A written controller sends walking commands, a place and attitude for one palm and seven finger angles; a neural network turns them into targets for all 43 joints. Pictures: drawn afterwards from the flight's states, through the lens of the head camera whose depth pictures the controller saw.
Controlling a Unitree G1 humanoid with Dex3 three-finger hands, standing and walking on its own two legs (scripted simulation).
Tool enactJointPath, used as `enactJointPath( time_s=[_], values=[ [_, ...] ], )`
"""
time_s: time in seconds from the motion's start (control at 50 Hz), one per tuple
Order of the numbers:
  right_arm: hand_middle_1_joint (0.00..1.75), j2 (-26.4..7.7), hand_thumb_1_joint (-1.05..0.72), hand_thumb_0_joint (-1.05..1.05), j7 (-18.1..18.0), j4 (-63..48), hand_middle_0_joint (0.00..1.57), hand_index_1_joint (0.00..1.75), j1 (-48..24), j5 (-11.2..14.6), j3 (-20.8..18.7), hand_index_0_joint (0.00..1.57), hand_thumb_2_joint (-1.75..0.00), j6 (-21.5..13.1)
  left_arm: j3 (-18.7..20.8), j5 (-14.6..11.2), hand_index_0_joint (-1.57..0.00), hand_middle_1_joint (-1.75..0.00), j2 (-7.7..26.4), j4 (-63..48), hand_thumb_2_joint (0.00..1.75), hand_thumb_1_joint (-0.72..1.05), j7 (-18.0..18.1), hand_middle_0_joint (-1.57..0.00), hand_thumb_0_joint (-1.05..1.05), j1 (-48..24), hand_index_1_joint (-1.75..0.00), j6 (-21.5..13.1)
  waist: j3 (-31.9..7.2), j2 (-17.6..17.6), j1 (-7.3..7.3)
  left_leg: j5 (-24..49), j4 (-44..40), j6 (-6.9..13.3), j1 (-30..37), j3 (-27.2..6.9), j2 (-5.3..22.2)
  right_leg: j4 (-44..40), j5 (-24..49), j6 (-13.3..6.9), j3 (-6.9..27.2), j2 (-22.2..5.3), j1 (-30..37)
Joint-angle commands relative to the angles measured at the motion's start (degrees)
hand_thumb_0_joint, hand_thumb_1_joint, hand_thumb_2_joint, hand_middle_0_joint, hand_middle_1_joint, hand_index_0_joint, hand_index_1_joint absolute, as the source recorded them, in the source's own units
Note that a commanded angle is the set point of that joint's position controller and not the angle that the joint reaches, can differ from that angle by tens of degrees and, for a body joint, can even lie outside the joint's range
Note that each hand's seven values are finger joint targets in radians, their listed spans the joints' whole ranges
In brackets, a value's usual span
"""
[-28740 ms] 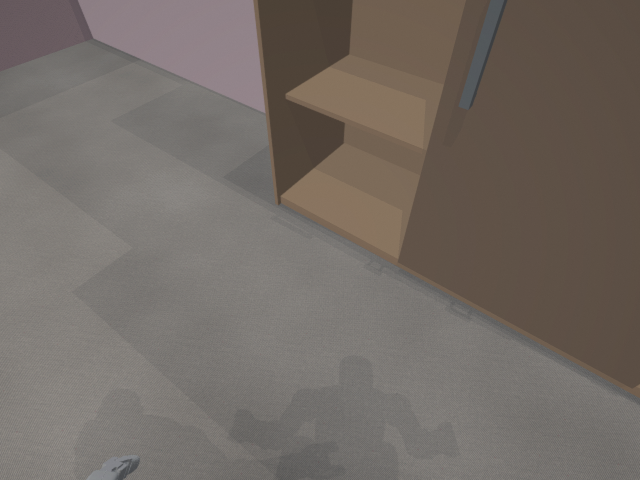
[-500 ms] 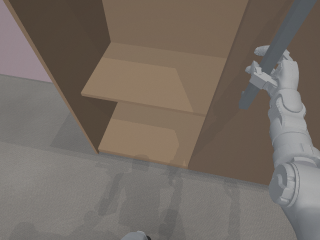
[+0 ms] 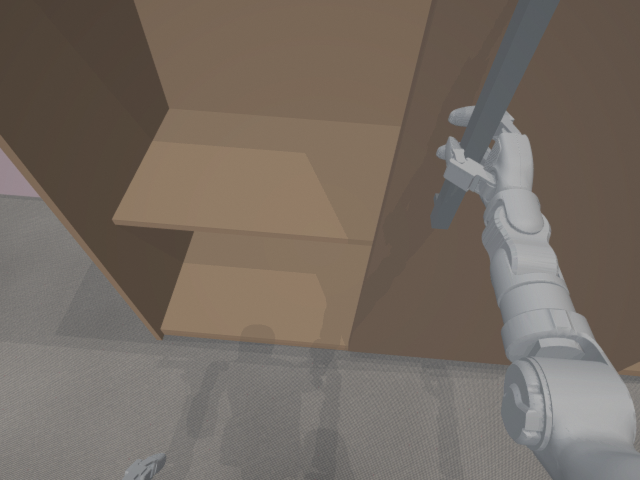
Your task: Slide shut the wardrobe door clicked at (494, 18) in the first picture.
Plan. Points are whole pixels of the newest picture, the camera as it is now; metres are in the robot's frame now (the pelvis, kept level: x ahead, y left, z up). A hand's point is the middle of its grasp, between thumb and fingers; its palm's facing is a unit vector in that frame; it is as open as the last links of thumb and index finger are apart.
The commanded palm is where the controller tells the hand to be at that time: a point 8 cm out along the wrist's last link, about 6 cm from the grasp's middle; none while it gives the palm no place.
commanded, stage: tug the door sideways, standing still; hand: right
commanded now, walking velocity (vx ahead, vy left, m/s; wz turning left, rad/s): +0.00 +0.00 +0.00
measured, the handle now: (473, 128) +0.52 -0.12 +0.17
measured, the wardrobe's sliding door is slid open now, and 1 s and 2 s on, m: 0.60 0.54 0.37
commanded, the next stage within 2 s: step sideways, sliding the door along in 0.58 s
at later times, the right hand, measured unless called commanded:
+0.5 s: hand (439, 163) +0.47 -0.08 +0.15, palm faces +0.00 +1.00 -0.03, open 5.8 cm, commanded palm +0.45 -0.07 +0.15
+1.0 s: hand (405, 162) +0.47 -0.04 +0.14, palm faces -0.07 +0.98 -0.16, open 6.2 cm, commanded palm +0.46 -0.07 +0.15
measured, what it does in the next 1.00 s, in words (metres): stands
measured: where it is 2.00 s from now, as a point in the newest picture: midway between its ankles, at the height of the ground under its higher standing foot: outside the picture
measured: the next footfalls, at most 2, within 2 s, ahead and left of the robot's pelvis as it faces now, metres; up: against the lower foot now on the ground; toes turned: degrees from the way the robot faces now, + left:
right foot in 1.36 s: +0.03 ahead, -0.02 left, +0.00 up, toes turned -12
left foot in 1.62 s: +0.19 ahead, +0.44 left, +0.00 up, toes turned -5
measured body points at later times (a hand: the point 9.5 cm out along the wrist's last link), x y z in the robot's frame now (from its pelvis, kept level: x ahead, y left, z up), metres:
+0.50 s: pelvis +0.00 -0.01 +0.00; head +0.06 +0.00 +0.44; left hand +0.05 +0.22 -0.14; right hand +0.47 -0.13 +0.15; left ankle +0.00 +0.11 -0.73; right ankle -0.04 -0.11 -0.73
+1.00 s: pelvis -0.01 +0.03 +0.00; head +0.07 +0.07 +0.44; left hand +0.07 +0.26 -0.15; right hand +0.47 -0.09 +0.15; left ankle +0.01 +0.11 -0.72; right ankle -0.04 -0.11 -0.73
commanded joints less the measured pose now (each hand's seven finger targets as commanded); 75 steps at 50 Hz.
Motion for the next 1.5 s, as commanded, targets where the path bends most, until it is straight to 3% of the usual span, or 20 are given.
enactJointPath(
  time_s=[0.0, 0.3, 0.62, 0.66, 0.68, 0.76, 0.82, 0.88, 0.98, 1.02, 1.06, 1.1, 1.16, 1.26, 1.3, 1.32, 1.34, 1.36, 1.38, 1.48],
  values=[
    [1.40, -0.48, -0.90, 0.00, -0.19, -13.20, 0.45, 1.40, -34.74, -0.79, 6.56, 0.45, -0.90, -4.64, 2.29, 0.09, -0.20, -0.30, 6.51, -2.68, 0.90, 0.90, 0.06, -0.20, 0.00, 6.22, -0.30, -2.04, -25.01, -0.36, 4.66, 28.43, 0.54, -0.27, 7.51, -0.09, -0.84, 0.72, 32.54, -0.48, 0.81, 0.86, 14.21],
    [1.40, 13.70, -0.90, 0.00, -1.44, -15.24, 0.45, 1.40, -39.66, 0.23, 17.08, 0.45, -0.90, -7.89, 2.35, 0.76, -0.20, -0.30, 5.73, -0.22, 0.90, 0.90, -1.98, -0.20, 0.00, 5.99, -0.30, -6.51, -26.37, 0.65, 5.96, 23.83, 1.84, -0.21, 1.14, 1.26, -1.55, 1.81, 37.41, 0.96, 4.13, 0.10, 19.52],
    [1.40, 16.27, -0.90, 0.00, -4.34, -15.71, 0.45, 1.40, -41.42, -0.46, 18.39, 0.45, -0.90, -8.00, 2.36, 1.19, -0.20, -0.30, 5.00, 1.19, 0.90, 0.90, -3.03, -0.20, 0.00, 6.30, -0.30, -8.92, -26.98, 0.98, 5.37, 24.38, 2.65, -0.19, 1.09, 1.37, -1.80, 2.14, 39.07, 1.55, 4.23, 0.52, 19.22],
    [1.40, 15.17, -0.90, 0.00, -4.95, -19.32, 0.45, 1.40, -46.51, -0.42, 17.93, 0.45, -0.90, -8.53, 2.14, 1.35, -0.20, -0.30, 5.15, 0.81, 0.90, 0.90, -2.98, -0.20, 0.00, 5.95, -0.30, -9.23, -27.97, 0.01, 5.99, 24.38, 2.55, -0.16, 1.83, 1.31, -1.71, 1.80, 37.24, 1.22, 4.24, 0.97, 19.30],
    [1.40, -14.55, -0.90, 0.00, -5.72, -18.44, 0.45, 1.40, -44.61, -5.30, 2.06, 0.45, -0.90, -9.95, 3.39, -0.27, -0.20, -0.30, 8.66, -0.42, 0.90, 0.90, 0.22, -0.20, 0.00, 3.80, -0.30, -6.11, -26.54, 2.97, 0.27, 20.00, -0.72, -0.60, 9.81, -0.94, 1.92, 0.46, 31.07, -1.31, 3.37, -1.67, 14.31],
    [1.40, -0.62, -0.90, 0.00, -3.12, -16.63, 0.45, 1.40, -39.79, -3.77, 11.43, 0.45, -0.90, -9.78, 2.19, -1.06, -0.20, -0.30, 4.96, -3.10, 0.90, 0.90, 2.82, -0.20, 0.00, 0.38, -0.30, -3.18, -21.88, 1.25, 2.03, 23.80, 0.41, -0.57, 12.30, 0.86, 1.52, -1.26, 34.34, -1.08, 2.98, -3.55, 15.30],
    [1.40, -1.98, -0.90, 0.00, -1.88, -17.84, 0.45, 1.40, -40.30, -3.29, 10.81, 0.45, -0.90, -9.61, 3.33, -0.70, -0.20, -0.30, 5.55, -3.05, 0.90, 0.90, 3.77, -0.20, 0.00, 1.94, -0.30, -2.14, -23.50, -3.13, 3.02, 18.92, 7.49, -1.29, 3.40, 0.78, -0.08, 0.61, 47.32, -2.13, 7.22, -8.59, 26.46],
    [1.40, -2.91, -0.90, 0.00, -0.77, -18.79, 0.45, 1.40, -42.52, -2.63, 10.76, 0.45, -0.90, -9.80, 3.47, 0.30, -0.20, -0.30, 4.73, -2.35, 0.90, 0.90, 3.84, -0.20, 0.00, 2.48, -0.30, -2.21, -18.99, -8.29, 4.08, -6.56, 14.91, -0.52, -9.56, -1.04, -0.62, -2.47, 58.87, -5.73, 16.30, -15.87, 38.12],
    [1.40, -5.81, -0.90, 0.00, -1.43, -17.65, 0.45, 1.40, -40.15, -2.10, 8.07, 0.45, -0.90, -9.01, 2.89, -0.16, -0.20, -0.30, 5.73, -3.80, 0.90, 0.90, 3.99, -0.20, 0.00, -0.94, -0.30, -0.83, -16.54, -1.65, 1.26, -2.81, 4.79, 1.51, 4.22, -3.88, 0.84, 0.90, 43.94, -7.51, 12.48, -17.17, 29.04],
    [1.40, -7.80, -0.90, 0.00, -1.79, -18.88, 0.45, 1.40, -38.37, -2.79, 6.79, 0.45, -0.90, -8.32, 2.96, -1.24, -0.20, -0.30, 5.91, -4.56, 0.90, 0.90, 4.36, -0.20, 0.00, -2.16, -0.30, -0.15, -20.70, 6.46, -0.22, 18.95, -4.09, 2.68, 26.54, -5.22, 3.49, 9.48, 31.48, -2.88, 0.66, -8.77, 13.41],
    [1.40, -10.19, -0.90, 0.00, -1.80, -16.20, 0.45, 1.40, -36.67, -3.56, 5.05, 0.45, -0.90, -7.28, 3.28, -1.55, -0.20, -0.30, 5.02, -4.72, 0.90, 0.90, 4.94, -0.20, 0.00, -7.19, -0.30, -0.61, -15.33, 18.52, -2.62, 21.68, -10.08, 11.34, 30.96, -22.01, 16.84, 27.30, -13.83, 1.30, -2.07, 1.99, -5.82],
    [1.40, -8.46, -0.90, 0.00, -2.23, -16.02, 0.45, 1.40, -35.67, -3.45, 4.74, 0.45, -0.90, -6.28, 3.20, -1.41, -0.20, -0.30, 5.46, -3.57, 0.90, 0.90, 4.89, -0.20, 0.00, -8.19, -0.30, -1.65, -11.76, 15.07, -3.48, 22.99, -8.94, 9.52, 27.09, -19.87, 15.80, 35.02, -11.60, 1.11, 2.45, -0.72, -6.87],
    [1.40, -7.53, -0.90, 0.00, -2.81, -19.47, 0.45, 1.40, -36.84, -4.53, 5.43, 0.45, -0.90, -8.06, 2.34, 0.06, -0.20, -0.30, 3.64, -2.30, 0.90, 0.90, 5.40, -0.20, 0.00, -7.53, -0.30, -2.76, -13.24, 7.91, -2.01, 34.66, -7.34, 9.65, 29.61, -11.47, 11.96, 26.61, -5.63, 2.47, -1.66, -1.45, -2.06],
    [1.40, -0.10, -0.90, 0.00, -3.67, -29.52, 0.45, 1.40, -37.83, -3.84, 12.65, 0.45, -0.90, -9.47, 1.95, -1.25, -0.20, -0.30, 2.27, -4.79, 0.90, 0.90, 5.83, -0.20, 0.00, -8.69, -0.30, -3.14, -16.92, 10.12, -1.58, 48.15, -7.36, -6.42, 32.71, -6.76, 6.87, 1.31, 0.27, 1.42, -8.09, -0.82, 9.32],
    [1.40, 1.70, -0.90, 0.00, -3.34, -30.86, 0.45, 1.40, -38.26, -3.71, 16.15, 0.45, -0.90, -9.81, 3.33, -1.84, -0.20, -0.30, 3.60, -2.78, 0.90, 0.90, 5.84, -0.20, 0.00, -5.09, -0.30, -3.90, -19.70, 4.58, 2.31, 51.67, 9.81, -16.17, 15.16, -1.86, 2.71, -17.04, 15.81, -3.03, -4.95, -8.45, 31.86],
    [1.40, 4.55, -0.90, 0.00, -2.67, -31.89, 0.45, 1.40, -38.94, -2.12, 18.82, 0.45, -0.90, -10.06, 4.46, -0.80, -0.20, -0.30, 6.46, -3.96, 0.90, 0.90, 5.08, -0.20, 0.00, -6.87, -0.30, -4.17, -21.18, -12.47, 2.89, 13.13, 33.88, -12.78, -6.99, -4.50, -0.88, -14.46, 47.92, -11.66, 15.73, -26.23, 46.99],
    [1.40, 6.96, -0.90, 0.00, -2.94, -30.81, 0.45, 1.40, -38.06, -1.53, 19.07, 0.45, -0.90, -9.55, 4.43, 0.04, -0.20, -0.30, 6.50, -4.82, 0.90, 0.90, 3.96, -0.20, 0.00, -11.29, -0.30, -3.48, -22.90, -13.83, -0.18, -15.47, 49.21, -4.68, -10.37, -15.30, 0.74, -6.63, 62.93, -14.85, 24.95, -37.35, 46.72],
    [1.40, 5.88, -0.90, 0.00, -3.12, -31.54, 0.45, 1.40, -37.35, -1.77, 17.70, 0.45, -0.90, -8.50, 4.64, -0.72, -0.20, -0.30, 7.48, -4.70, 0.90, 0.90, 2.38, -0.20, 0.00, -13.10, -0.30, -2.97, -22.38, -3.81, -1.27, -13.32, 50.26, -0.61, -11.50, -18.23, 2.09, -5.14, 58.85, -12.74, 19.22, -36.07, 45.50],
    [1.40, 2.69, -0.90, 0.00, -2.38, -35.77, 0.45, 1.40, -38.86, -3.05, 15.96, 0.45, -0.90, -7.60, 5.21, -0.48, -0.20, -0.30, 6.88, -4.83, 0.90, 0.90, 2.19, -0.20, 0.00, -12.56, -0.30, -2.97, -18.97, -2.70, -1.65, -12.90, 41.73, 0.09, -15.26, -13.98, 3.74, -4.59, 54.11, -10.36, 12.76, -32.83, 44.95],
    [1.40, 10.72, -0.90, 0.00, -0.52, -40.03, 0.45, 1.40, -33.69, -3.06, 24.22, 0.45, -0.90, -5.28, 4.34, -2.12, -0.20, -0.30, 6.64, -7.78, 0.90, 0.90, 2.12, -0.20, 0.00, -9.20, -0.30, -3.35, -15.50, -8.76, 0.93, -4.20, 10.27, -1.89, 0.47, -0.48, 1.19, -2.88, 47.97, -3.73, -3.04, -19.73, 35.82]
  ],
)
